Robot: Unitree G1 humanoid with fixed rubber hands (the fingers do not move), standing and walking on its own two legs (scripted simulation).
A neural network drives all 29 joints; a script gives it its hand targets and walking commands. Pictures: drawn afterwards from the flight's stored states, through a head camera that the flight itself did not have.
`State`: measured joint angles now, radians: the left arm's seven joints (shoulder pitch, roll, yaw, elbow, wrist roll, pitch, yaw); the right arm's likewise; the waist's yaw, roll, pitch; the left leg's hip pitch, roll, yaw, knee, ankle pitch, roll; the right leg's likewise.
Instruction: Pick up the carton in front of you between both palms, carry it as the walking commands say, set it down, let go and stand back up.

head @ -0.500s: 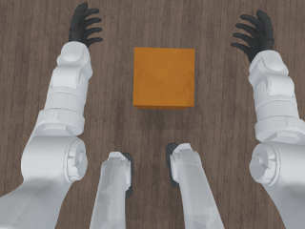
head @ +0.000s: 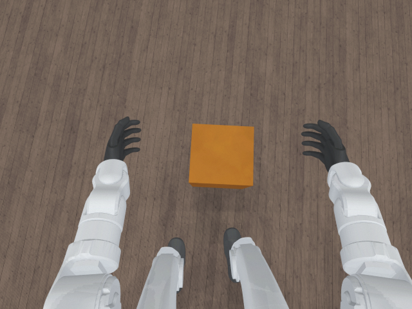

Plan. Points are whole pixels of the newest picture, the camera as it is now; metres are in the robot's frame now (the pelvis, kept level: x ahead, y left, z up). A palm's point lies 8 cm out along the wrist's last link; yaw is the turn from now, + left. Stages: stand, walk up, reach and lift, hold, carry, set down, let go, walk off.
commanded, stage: let go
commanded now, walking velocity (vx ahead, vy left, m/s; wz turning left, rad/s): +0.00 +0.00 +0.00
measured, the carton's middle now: (219, 159) +0.46 -0.07 -0.57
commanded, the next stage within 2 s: stand in 1.02 s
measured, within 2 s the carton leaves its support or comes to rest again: neither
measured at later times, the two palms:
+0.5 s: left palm (39, 252) +0.25 +0.24 -0.01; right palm (370, 257) +0.22 -0.22 +0.01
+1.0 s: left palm (21, 283) +0.22 +0.25 +0.01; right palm (373, 266) +0.21 -0.22 +0.01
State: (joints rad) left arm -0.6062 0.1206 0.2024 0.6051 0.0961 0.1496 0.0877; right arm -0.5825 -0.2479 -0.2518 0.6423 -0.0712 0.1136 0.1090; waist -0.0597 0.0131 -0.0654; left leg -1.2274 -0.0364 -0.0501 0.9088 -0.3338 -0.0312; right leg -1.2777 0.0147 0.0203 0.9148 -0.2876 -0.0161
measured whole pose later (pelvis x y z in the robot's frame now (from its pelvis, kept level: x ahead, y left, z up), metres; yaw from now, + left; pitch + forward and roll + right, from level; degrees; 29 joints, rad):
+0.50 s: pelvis +0.05 +0.02 +0.08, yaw -2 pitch +9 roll +0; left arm 0.13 0.19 0.08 0.49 0.03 0.00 -0.02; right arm 0.19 -0.20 -0.05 0.45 0.02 0.00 0.07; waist -0.03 -0.02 0.01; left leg -0.36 -0.02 -0.05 0.49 -0.29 0.00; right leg -0.40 0.02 0.03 0.47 -0.23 0.00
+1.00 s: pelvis +0.05 +0.02 +0.08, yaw -2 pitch -5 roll +0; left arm 0.22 0.20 0.04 0.44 0.01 0.12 -0.05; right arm 0.22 -0.22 -0.05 0.39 -0.03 0.19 0.06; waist 0.00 0.01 0.12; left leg -0.06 -0.02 -0.04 0.46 -0.31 0.01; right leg -0.10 0.02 0.04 0.46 -0.26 0.01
